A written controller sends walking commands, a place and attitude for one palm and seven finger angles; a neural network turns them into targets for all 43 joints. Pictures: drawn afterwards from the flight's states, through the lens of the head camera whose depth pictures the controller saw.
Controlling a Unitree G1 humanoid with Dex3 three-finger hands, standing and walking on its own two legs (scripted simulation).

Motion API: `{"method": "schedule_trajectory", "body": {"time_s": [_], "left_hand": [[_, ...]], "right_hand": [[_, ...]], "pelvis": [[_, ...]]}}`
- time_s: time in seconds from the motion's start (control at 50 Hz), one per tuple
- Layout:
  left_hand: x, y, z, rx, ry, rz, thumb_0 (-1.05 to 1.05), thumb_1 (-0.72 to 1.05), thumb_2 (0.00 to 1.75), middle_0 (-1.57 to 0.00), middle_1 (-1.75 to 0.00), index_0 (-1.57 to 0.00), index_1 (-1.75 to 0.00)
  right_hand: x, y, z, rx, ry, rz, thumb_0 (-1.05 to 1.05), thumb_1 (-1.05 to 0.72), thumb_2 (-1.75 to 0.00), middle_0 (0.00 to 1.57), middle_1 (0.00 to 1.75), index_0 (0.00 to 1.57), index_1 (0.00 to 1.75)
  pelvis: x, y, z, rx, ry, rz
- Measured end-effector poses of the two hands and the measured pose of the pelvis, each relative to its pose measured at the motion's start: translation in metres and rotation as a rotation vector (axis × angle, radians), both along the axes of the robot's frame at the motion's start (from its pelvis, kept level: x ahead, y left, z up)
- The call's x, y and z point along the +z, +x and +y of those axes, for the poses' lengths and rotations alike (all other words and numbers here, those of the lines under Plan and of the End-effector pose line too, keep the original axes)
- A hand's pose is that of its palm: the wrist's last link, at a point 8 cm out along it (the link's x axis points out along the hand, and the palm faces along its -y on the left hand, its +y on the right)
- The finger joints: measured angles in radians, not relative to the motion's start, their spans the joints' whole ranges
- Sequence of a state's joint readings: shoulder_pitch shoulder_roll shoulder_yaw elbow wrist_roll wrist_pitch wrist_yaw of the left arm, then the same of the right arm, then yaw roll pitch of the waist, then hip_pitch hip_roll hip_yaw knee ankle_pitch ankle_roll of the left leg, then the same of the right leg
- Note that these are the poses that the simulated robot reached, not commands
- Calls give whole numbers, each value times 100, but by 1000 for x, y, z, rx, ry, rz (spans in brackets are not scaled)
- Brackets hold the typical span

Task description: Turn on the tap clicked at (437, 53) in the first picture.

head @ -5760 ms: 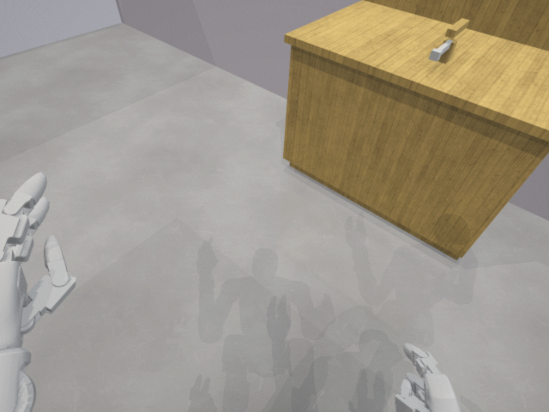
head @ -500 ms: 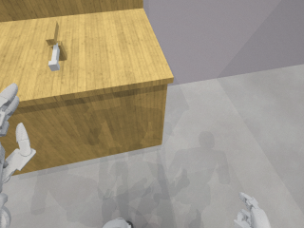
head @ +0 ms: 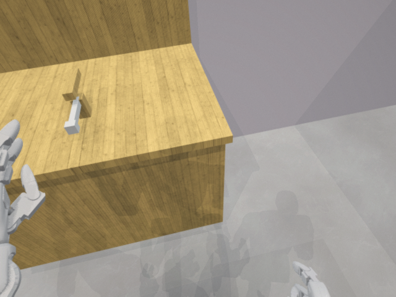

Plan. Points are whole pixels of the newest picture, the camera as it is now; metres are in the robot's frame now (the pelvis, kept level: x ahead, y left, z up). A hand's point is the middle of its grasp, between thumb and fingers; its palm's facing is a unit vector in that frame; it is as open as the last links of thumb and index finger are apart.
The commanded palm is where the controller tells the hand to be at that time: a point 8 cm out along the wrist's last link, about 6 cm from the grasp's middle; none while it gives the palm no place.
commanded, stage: take the last steps up to it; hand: left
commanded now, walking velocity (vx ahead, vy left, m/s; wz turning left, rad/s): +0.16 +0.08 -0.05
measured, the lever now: (72, 127) +0.50 +0.40 +0.04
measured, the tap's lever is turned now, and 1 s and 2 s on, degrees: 0 0 0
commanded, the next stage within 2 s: come to a stop and stand still in 0.18 s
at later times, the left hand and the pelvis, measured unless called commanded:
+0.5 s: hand (49, 158) +0.28 +0.27 +0.18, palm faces +0.42 -0.84 -0.36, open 7.4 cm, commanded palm +0.22 +0.31 +0.19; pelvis +0.06 +0.03 +0.01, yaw -1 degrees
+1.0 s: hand (70, 176) +0.26 +0.23 +0.17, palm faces +0.36 -0.85 -0.37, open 7.4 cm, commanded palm +0.21 +0.27 +0.19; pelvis +0.03 +0.00 +0.01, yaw -3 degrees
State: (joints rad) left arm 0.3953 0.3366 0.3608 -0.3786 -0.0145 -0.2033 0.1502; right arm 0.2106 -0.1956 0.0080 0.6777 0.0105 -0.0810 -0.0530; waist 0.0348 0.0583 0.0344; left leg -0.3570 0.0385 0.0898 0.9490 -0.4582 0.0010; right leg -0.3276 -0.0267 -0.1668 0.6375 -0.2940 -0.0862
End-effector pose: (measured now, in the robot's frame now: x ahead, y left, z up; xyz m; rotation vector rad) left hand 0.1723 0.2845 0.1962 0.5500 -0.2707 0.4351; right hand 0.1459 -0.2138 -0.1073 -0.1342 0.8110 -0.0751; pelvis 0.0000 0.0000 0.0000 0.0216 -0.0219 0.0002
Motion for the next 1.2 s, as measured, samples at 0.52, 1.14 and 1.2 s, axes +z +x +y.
{"method": "schedule_trajectory", "body": {"time_s": [0.52,1.14,1.2], "left_hand": [[-4,72,23,-89,-93,-29,1,90,90,-21,-30,-20,-31],[2,41,-24,-133,-56,-1,1,89,90,-21,-30,-21,-31],[-5,39,-22,-124,-66,37,1,89,90,-21,-30,-21,-31]], "right_hand": [[43,63,37,-1,-39,-77,1,-90,-89,20,30,20,30],[44,19,-36,-90,-106,-85,1,-90,-89,20,30,20,30],[39,16,-29,-89,-79,-75,1,-90,-89,20,30,20,30]], "pelvis": [[13,57,28,-28,-21,-5],[13,26,-5,-55,-30,5],[13,25,-4,-54,-35,10]]}}
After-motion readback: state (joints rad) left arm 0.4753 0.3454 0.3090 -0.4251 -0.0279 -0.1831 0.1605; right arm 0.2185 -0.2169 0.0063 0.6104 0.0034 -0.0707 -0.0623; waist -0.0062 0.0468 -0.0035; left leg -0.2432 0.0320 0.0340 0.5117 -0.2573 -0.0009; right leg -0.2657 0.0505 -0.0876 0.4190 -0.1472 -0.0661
